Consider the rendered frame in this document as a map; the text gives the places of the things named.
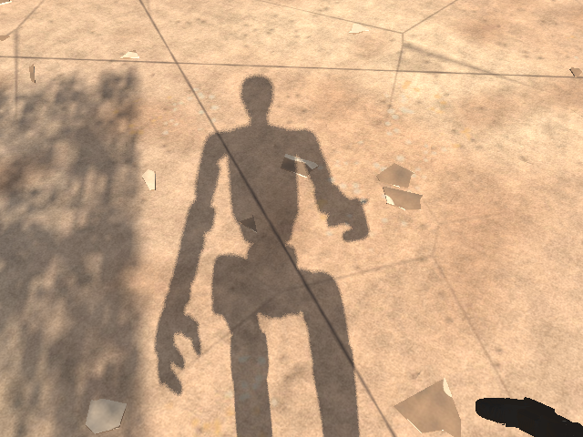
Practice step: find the right robot hand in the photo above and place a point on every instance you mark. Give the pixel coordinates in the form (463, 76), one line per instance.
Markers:
(530, 416)

